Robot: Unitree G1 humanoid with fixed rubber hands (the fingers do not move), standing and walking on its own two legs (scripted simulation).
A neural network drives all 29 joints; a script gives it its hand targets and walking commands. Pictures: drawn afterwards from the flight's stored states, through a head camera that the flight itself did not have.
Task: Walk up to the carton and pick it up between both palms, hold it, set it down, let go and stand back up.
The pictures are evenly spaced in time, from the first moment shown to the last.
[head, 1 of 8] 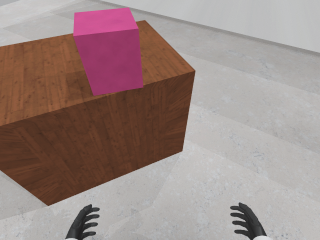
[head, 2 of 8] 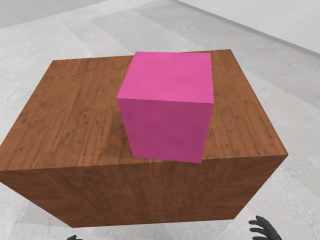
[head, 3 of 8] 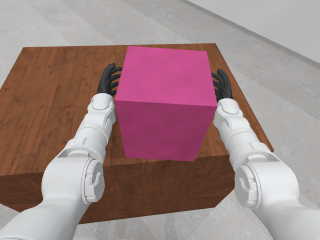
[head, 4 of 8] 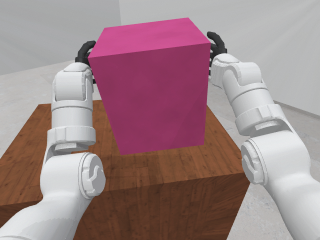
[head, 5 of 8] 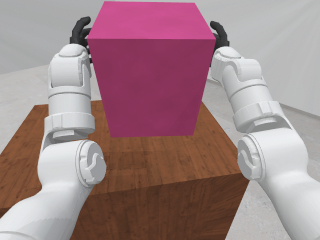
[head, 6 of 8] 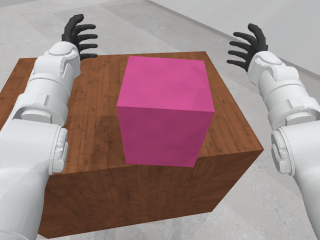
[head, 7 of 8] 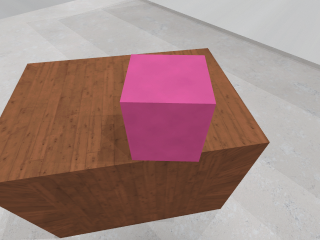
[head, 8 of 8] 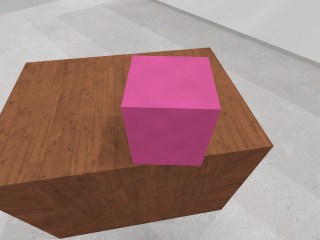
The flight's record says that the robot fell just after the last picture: no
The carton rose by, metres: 0.25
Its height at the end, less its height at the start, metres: +0.00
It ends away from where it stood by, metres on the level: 0.02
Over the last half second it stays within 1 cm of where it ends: yes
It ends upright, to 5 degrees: yes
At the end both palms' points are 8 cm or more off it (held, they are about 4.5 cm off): yes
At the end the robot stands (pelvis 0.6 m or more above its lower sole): yes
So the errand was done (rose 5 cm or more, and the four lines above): yes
